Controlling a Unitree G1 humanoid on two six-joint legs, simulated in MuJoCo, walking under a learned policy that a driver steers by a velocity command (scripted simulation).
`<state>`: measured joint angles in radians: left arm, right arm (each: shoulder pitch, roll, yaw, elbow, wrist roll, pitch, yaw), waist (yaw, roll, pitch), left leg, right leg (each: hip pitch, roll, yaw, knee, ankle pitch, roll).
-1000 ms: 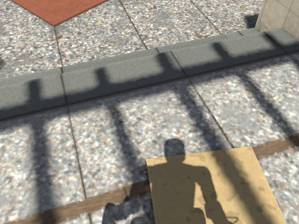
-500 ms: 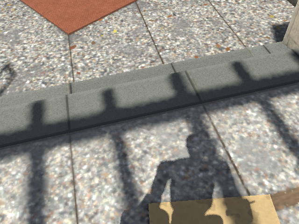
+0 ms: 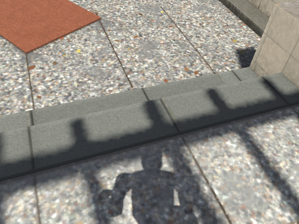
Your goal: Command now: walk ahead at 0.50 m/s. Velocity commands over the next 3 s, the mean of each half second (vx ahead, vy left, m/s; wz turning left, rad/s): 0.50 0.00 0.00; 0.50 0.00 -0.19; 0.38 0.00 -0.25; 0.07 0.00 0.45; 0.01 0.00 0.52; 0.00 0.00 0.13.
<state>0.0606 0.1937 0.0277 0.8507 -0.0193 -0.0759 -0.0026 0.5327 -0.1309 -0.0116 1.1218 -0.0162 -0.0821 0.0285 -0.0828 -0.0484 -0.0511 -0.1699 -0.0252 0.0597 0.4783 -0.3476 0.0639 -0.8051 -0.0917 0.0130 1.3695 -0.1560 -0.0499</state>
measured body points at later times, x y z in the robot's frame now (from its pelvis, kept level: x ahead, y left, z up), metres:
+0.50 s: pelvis +0.26 -0.04 +0.03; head +0.27 -0.03 +0.48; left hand +0.30 +0.22 -0.11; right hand +0.37 -0.30 -0.09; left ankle +0.26 +0.12 -0.63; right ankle +0.30 -0.11 -0.71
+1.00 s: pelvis +0.52 +0.06 +0.00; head +0.54 +0.08 +0.45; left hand +0.56 +0.32 -0.15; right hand +0.59 -0.20 -0.12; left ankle +0.55 +0.15 -0.74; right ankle +0.42 -0.09 -0.62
